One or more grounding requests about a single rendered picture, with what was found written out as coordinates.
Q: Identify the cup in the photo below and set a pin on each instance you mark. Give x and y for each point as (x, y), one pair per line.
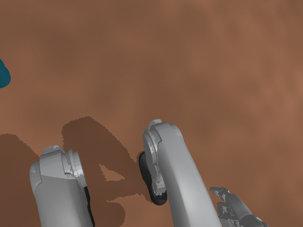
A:
(4, 75)

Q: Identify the right robot arm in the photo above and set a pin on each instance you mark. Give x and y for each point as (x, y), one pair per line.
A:
(252, 221)

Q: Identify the right robot hand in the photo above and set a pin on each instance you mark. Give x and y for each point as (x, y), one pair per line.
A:
(231, 212)

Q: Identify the left robot foot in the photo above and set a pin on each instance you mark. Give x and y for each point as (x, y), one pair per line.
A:
(89, 210)

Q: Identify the right robot foot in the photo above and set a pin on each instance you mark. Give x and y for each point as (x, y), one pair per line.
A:
(158, 200)

